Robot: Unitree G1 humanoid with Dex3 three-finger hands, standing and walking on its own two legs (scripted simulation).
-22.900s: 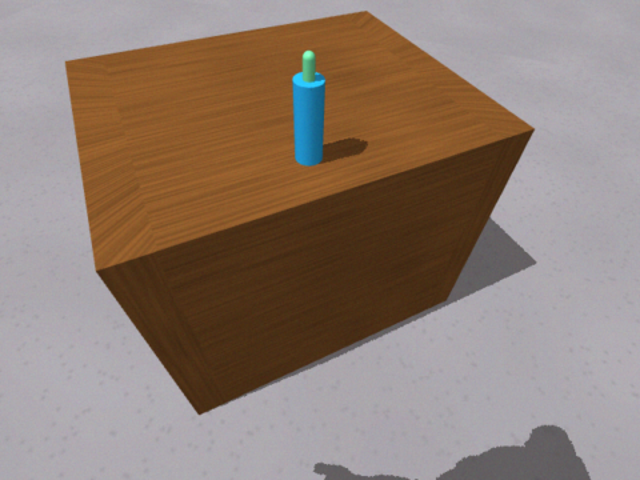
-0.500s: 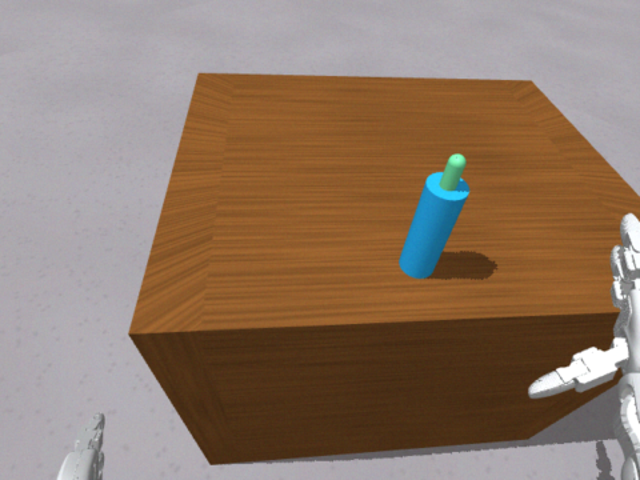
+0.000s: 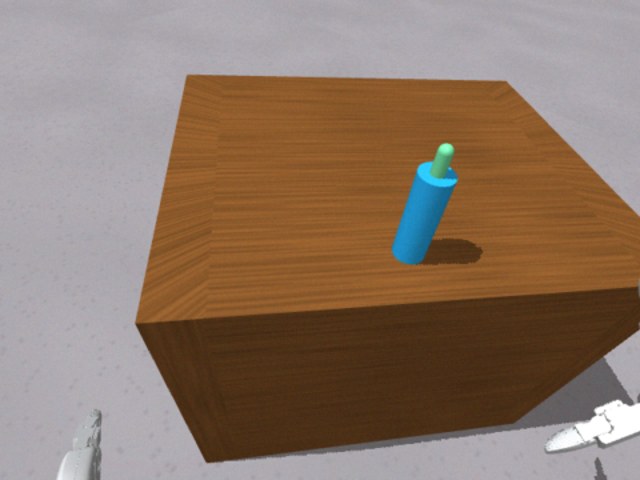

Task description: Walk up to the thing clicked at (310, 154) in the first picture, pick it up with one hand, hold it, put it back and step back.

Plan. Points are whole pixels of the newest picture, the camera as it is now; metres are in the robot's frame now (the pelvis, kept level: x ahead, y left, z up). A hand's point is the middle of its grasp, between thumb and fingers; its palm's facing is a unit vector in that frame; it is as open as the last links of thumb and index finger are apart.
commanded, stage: sink last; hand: right
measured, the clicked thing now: (425, 205) +0.47 -0.19 +0.09
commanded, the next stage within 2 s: home in 0.08 s
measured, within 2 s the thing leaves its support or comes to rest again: neither
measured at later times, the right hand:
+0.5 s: hand (512, 413) +0.18 -0.23 +0.03, palm faces +0.21 +0.93 -0.30, open 17.6 cm
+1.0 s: hand (434, 429) +0.20 -0.18 -0.10, palm faces +0.07 +0.98 -0.21, open 17.5 cm
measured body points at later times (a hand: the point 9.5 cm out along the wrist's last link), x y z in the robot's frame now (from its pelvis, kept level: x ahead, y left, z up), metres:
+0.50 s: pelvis +0.00 -0.01 +0.01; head +0.01 +0.00 +0.46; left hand +0.17 +0.21 -0.08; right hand +0.16 -0.28 +0.05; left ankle +0.02 +0.12 -0.73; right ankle +0.02 -0.14 -0.73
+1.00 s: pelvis +0.02 -0.01 +0.00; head +0.04 -0.01 +0.45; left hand +0.16 +0.23 -0.10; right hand +0.19 -0.23 -0.08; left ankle +0.02 +0.12 -0.73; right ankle +0.02 -0.14 -0.73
